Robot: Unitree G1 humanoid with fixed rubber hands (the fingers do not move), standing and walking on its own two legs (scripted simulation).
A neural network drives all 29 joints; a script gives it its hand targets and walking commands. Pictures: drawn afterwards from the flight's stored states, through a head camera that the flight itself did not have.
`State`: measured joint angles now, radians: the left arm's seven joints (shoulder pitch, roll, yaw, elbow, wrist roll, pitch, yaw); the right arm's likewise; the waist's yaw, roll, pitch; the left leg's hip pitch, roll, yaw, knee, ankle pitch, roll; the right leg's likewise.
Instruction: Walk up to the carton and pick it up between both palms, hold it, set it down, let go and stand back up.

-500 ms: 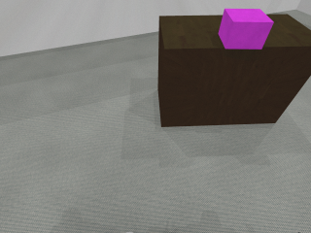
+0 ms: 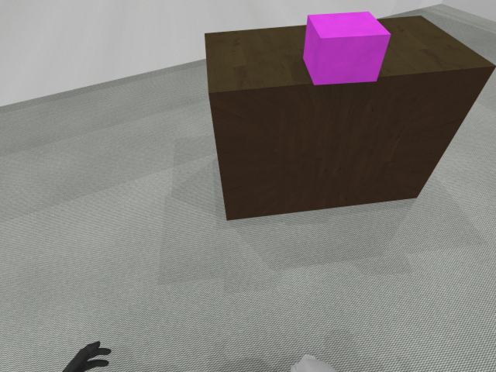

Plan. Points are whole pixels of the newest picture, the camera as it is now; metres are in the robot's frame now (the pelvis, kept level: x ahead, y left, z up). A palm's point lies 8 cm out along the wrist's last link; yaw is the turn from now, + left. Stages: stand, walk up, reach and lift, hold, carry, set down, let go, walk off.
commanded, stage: walk up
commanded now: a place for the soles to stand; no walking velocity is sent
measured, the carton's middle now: (341, 47) +1.08 -0.26 +0.05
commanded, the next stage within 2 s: none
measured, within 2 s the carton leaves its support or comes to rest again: neither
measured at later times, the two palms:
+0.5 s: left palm (77, 334) +0.21 +0.34 -0.08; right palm out of the picture +0.13 -0.32 -0.02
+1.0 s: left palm (140, 266) +0.35 +0.26 -0.08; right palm out of the picture +0.21 -0.40 -0.04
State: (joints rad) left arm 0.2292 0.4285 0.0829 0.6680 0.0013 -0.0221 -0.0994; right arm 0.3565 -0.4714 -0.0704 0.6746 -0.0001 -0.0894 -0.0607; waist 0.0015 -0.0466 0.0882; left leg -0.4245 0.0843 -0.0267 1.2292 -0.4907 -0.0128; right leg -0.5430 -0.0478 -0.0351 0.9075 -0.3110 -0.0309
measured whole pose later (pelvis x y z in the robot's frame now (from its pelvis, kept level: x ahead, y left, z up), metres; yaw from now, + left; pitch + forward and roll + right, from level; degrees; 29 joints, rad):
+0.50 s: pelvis +0.09 +0.03 +0.02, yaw -2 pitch -2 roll -2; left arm 0.24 0.43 0.08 0.67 0.00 0.02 -0.09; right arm 0.39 -0.47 -0.07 0.72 0.00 -0.11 -0.06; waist 0.00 -0.05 0.08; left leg -0.43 0.02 -0.02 0.77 -0.30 0.01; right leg -0.39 0.02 -0.05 0.86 -0.40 -0.06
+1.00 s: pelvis +0.17 -0.05 +0.00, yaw -2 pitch -1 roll +3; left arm 0.13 0.45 0.08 0.67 0.00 0.02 -0.09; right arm 0.41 -0.47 -0.07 0.72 0.00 -0.13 -0.07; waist 0.00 -0.12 0.06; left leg -0.35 0.04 -0.02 0.86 -0.50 -0.02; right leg -0.59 -0.06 -0.04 0.99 -0.43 -0.06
